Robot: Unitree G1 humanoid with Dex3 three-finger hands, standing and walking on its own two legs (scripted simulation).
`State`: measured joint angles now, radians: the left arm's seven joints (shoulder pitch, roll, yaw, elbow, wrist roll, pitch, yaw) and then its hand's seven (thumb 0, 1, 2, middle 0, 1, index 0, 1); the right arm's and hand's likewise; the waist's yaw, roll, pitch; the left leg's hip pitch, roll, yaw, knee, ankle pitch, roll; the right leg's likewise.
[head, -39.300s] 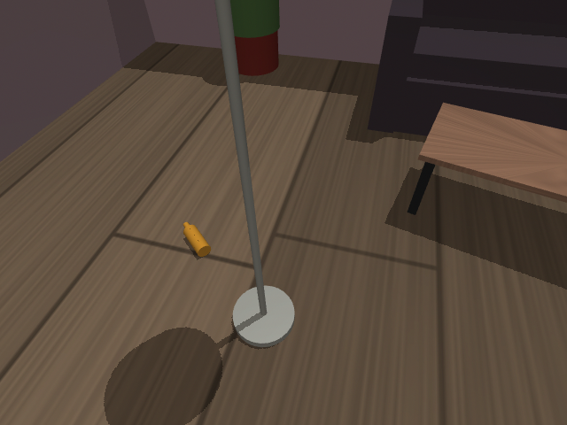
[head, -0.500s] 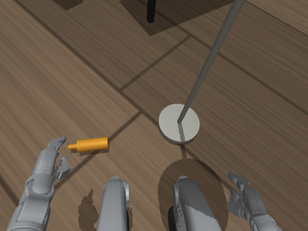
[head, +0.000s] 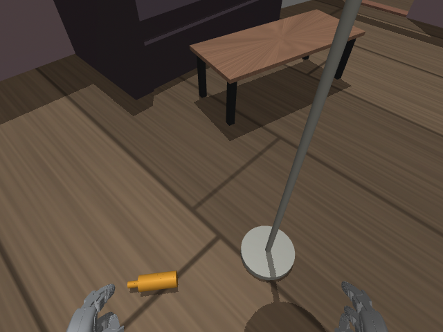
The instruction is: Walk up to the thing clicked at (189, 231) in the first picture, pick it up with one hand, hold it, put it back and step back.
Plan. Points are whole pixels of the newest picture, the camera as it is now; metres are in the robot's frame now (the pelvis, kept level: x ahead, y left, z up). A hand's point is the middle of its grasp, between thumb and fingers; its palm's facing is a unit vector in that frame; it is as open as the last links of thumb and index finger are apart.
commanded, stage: home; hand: left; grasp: from above
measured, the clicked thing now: (152, 281) +0.46 +0.27 -0.67
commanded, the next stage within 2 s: none
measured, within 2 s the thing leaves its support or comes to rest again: neither
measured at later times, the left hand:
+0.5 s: hand out of the picture +0.16 +0.17 -0.04, palm faces +0.07 -0.98 -0.19, open 7.4 cm
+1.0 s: hand out of the picture +0.16 +0.18 -0.04, palm faces +0.06 -0.98 -0.19, open 7.4 cm
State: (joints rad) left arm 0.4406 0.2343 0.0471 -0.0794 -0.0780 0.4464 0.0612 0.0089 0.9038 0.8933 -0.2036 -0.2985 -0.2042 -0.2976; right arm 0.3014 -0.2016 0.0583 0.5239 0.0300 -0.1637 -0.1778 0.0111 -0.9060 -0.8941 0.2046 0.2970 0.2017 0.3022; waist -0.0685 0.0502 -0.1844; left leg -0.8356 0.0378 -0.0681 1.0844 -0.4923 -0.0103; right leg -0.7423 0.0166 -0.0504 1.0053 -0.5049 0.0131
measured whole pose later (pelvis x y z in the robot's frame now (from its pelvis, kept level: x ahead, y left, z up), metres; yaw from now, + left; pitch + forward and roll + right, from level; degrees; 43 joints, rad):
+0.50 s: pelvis +0.00 -0.01 +0.01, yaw +1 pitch +9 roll -3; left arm 0.50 0.22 0.02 -0.12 -0.05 0.46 0.02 0.01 0.91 0.89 -0.20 -0.30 -0.20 -0.30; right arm 0.28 -0.22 0.04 0.53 0.00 -0.23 -0.18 0.01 -0.91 -0.89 0.20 0.30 0.20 0.30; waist -0.03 0.04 -0.16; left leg -0.70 0.03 -0.07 1.01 -0.47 -0.02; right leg -0.61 0.01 -0.06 0.95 -0.49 0.01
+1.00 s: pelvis +0.00 +0.00 +0.01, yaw +1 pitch +10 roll -3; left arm 0.50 0.23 0.03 -0.13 -0.06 0.46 0.02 0.01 0.91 0.89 -0.20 -0.30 -0.20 -0.30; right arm 0.29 -0.22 0.04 0.54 0.01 -0.23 -0.18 0.01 -0.91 -0.89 0.20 0.30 0.20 0.30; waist -0.04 0.04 -0.16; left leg -0.71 0.03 -0.06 1.02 -0.47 -0.01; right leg -0.62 0.01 -0.05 0.95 -0.50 0.01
